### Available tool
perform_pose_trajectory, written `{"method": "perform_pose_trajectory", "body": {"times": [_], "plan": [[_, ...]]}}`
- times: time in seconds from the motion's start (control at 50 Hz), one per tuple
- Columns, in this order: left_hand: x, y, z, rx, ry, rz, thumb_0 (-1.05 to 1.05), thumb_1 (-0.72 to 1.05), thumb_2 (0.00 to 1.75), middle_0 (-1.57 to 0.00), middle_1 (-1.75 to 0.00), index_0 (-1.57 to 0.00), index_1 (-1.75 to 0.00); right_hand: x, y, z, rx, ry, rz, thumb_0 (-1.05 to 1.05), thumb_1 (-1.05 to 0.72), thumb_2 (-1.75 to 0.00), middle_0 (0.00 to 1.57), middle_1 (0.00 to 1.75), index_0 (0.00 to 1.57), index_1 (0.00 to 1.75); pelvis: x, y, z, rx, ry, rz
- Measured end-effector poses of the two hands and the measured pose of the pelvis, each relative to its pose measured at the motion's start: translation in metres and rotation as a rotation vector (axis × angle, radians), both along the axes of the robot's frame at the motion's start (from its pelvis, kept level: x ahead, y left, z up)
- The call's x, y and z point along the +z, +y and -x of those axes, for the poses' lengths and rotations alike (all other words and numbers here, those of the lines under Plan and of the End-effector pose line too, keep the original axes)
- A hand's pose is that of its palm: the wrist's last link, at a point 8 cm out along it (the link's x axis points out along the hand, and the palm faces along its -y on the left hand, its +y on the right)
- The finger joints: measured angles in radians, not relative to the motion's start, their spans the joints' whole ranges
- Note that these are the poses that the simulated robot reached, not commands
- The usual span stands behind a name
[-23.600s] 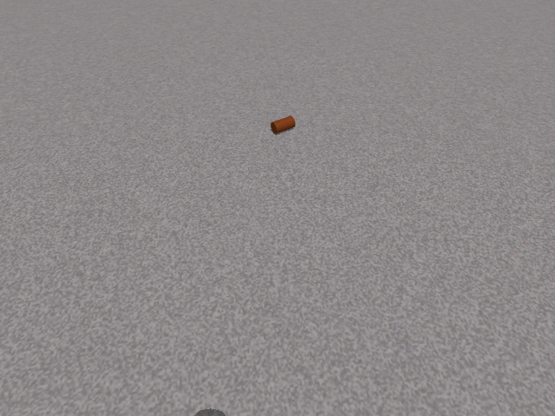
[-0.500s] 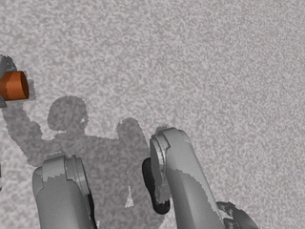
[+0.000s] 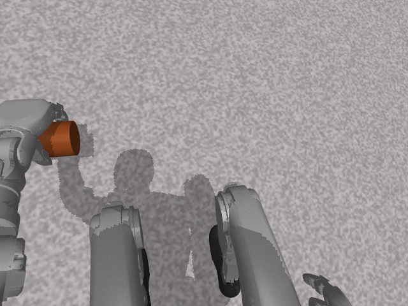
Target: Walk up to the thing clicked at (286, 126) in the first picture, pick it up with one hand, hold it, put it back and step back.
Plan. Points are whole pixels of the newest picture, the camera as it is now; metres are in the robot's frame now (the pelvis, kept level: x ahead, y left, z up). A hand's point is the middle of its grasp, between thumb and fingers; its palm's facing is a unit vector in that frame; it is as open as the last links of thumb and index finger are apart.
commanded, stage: lift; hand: left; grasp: from above
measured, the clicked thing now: (39, 140) +0.47 +0.28 -0.16
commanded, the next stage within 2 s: hold in 1.20 s
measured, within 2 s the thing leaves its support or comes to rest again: neither
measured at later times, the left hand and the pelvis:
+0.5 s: hand out of the picture +0.37 +0.26 +0.08, palm faces -0.47 -0.07 -0.88, open 9.7 cm; pelvis +0.01 +0.00 +0.17, yaw +3 degrees
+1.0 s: hand out of the picture +0.36 +0.23 +0.21, palm faces -0.49 -0.07 -0.87, open 9.7 cm; pelvis +0.04 +0.00 +0.30, yaw +3 degrees
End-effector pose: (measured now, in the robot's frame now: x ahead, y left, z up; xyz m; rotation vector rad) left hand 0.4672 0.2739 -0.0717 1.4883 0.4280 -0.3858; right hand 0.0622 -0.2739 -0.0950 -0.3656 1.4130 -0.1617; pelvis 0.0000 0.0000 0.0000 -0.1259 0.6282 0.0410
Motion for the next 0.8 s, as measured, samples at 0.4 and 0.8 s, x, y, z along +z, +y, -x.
{"method": "perform_pose_trajectory", "body": {"times": [0.4,0.8], "plan": [[0.162,-0.008,0.068,0.004,-0.024,0.022,0.0,0.1,0.26,-0.79,-0.32,-0.8,-0.3,0.114,0.016,-0.056,-0.021,-0.211,-0.038,0.0,-0.91,-0.9,0.21,0.3,0.21,0.3,0.128,0.002,-0.006,0.016,-0.126,-0.04],[0.304,-0.024,0.106,0.043,-0.014,0.002,0.0,0.09,0.26,-0.81,-0.28,-0.83,-0.26,0.246,0.014,-0.06,-0.07,-0.317,-0.045,0.0,-0.9,-0.89,0.21,0.3,0.21,0.3,0.26,0.0,-0.03,0.02,-0.336,-0.087]]}}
